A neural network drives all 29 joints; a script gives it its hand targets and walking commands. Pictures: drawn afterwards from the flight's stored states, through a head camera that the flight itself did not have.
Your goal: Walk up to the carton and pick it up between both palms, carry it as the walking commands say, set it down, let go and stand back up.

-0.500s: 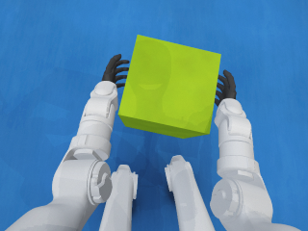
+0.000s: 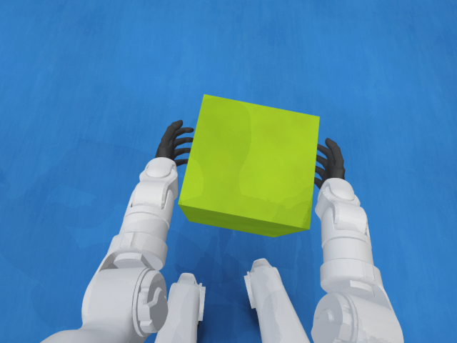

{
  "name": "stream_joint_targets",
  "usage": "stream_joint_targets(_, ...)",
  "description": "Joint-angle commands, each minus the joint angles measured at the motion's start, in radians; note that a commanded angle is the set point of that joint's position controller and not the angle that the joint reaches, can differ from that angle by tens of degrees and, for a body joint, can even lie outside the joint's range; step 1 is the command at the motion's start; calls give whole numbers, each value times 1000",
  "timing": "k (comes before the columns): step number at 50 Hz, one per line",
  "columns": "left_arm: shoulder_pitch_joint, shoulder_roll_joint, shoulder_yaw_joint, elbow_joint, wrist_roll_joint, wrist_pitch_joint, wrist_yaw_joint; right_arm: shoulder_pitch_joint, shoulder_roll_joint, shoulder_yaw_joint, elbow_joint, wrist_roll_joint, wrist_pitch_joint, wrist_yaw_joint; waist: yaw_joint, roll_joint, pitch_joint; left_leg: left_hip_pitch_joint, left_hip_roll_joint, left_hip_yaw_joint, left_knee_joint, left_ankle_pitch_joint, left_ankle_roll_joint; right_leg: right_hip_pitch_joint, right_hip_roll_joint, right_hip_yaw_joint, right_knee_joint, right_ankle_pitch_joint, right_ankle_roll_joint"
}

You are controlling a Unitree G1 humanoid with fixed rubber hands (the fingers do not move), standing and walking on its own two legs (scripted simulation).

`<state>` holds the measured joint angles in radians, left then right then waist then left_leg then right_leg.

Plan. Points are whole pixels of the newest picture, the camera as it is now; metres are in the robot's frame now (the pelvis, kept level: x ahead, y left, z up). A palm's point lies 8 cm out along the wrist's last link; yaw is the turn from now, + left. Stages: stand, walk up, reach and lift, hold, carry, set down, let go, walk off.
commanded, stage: reach and lift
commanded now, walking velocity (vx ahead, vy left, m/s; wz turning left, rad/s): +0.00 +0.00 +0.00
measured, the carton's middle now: (244, 177) +0.43 -0.07 -0.13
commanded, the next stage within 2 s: none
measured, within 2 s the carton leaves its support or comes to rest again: neither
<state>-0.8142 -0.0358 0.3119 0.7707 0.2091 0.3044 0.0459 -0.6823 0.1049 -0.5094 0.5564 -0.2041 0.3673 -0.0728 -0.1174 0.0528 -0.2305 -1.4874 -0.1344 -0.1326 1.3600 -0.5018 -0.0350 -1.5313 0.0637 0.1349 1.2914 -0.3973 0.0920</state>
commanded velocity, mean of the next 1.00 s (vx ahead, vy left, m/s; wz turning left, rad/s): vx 0.00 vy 0.00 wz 0.00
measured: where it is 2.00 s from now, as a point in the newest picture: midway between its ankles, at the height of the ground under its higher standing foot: (227, 328)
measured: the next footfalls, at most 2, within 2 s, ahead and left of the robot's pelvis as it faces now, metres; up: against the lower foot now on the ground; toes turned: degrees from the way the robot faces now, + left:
none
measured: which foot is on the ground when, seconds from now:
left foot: down 0.00-1.00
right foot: down 0.00-1.00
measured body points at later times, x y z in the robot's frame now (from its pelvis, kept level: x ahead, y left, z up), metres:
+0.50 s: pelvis +0.02 +0.00 +0.07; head +0.17 -0.01 +0.49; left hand +0.44 +0.08 +0.01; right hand +0.37 -0.22 +0.02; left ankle +0.05 +0.12 -0.58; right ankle +0.09 -0.15 -0.58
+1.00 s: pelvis +0.04 +0.00 +0.12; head +0.14 +0.00 +0.56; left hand +0.42 +0.08 +0.08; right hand +0.35 -0.21 +0.09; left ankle +0.05 +0.12 -0.58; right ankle +0.09 -0.15 -0.58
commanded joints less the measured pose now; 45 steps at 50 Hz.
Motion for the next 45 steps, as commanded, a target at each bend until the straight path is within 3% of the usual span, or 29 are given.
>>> stream_joint_targets(1,-536,-1053,-453,-11,-130,-31,-227,-671,974,609,1,165,-28,283,-41,22,-819,387,-51,136,-220,235,4,637,77,-201,-125,298,-35)
stream_joint_targets(45,-204,-1062,-519,-121,-72,3,-282,-299,1011,685,-96,102,8,309,-29,-13,-469,924,1,67,-701,413,28,1148,47,-136,-603,465,-48)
